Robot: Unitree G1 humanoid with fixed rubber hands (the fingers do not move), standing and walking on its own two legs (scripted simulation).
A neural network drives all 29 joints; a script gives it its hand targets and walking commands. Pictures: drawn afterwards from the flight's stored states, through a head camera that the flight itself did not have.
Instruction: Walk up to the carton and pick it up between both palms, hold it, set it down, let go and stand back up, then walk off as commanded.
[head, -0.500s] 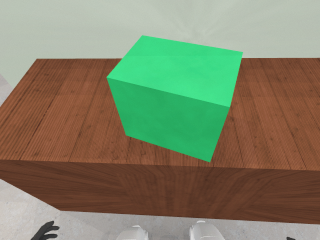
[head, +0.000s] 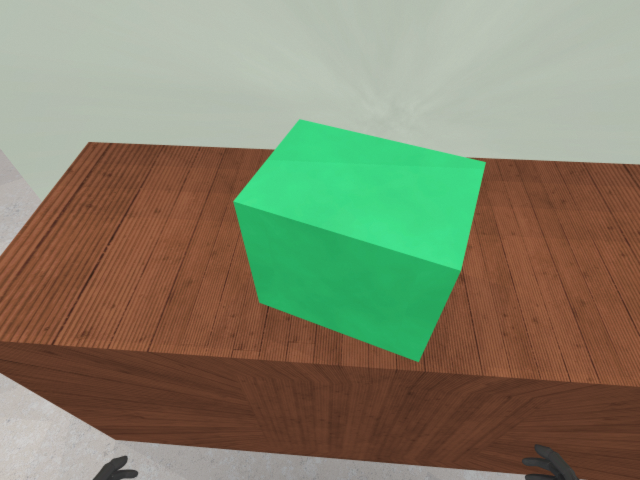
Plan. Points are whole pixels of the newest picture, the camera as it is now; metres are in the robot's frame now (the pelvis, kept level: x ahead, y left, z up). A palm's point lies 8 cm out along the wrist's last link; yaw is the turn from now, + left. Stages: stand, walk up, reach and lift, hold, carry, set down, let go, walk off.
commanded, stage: walk up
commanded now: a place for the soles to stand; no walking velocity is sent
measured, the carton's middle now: (359, 240) +0.45 -0.04 +0.03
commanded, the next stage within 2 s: reach and lift in 1.88 s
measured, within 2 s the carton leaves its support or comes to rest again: neither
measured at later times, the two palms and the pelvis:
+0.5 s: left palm out of the picture +0.12 +0.29 -0.10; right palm out of the picture +0.09 -0.36 -0.11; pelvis +0.03 -0.03 +0.00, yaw +0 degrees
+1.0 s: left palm out of the picture +0.15 +0.26 -0.10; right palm (573, 439) +0.20 -0.32 -0.10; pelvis +0.06 -0.04 +0.01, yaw +1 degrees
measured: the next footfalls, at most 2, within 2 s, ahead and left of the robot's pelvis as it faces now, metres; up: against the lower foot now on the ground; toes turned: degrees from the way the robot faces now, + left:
left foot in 0.64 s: +0.12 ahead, +0.09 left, +0.00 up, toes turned +3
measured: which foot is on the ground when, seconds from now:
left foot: down 0.00-0.44, up 0.46-0.62, down 0.64-1.00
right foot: down 0.00-1.00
